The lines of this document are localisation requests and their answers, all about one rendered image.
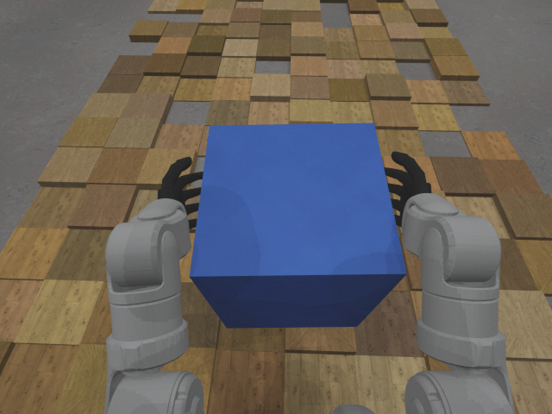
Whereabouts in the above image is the robot right forearm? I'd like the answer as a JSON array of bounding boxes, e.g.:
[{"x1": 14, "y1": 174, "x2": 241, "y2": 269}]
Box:
[{"x1": 401, "y1": 193, "x2": 516, "y2": 414}]

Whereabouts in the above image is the robot right hand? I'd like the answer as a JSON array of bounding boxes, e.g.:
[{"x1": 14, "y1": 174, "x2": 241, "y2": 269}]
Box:
[{"x1": 384, "y1": 151, "x2": 431, "y2": 227}]

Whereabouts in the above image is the robot right upper arm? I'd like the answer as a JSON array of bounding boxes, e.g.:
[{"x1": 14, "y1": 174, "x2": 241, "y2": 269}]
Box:
[{"x1": 405, "y1": 370, "x2": 513, "y2": 414}]

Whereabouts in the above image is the robot left upper arm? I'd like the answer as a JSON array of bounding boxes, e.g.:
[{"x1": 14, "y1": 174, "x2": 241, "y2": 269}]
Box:
[{"x1": 107, "y1": 370, "x2": 204, "y2": 414}]

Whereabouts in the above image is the robot left hand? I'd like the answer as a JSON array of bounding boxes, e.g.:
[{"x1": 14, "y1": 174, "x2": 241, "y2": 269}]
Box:
[{"x1": 158, "y1": 157, "x2": 204, "y2": 229}]

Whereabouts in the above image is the carton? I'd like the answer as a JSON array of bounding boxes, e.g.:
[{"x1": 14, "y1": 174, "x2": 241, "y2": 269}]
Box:
[{"x1": 190, "y1": 122, "x2": 407, "y2": 329}]

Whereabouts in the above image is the robot left forearm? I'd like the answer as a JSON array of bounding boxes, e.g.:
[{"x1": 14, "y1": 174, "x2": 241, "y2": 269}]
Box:
[{"x1": 104, "y1": 198, "x2": 191, "y2": 414}]

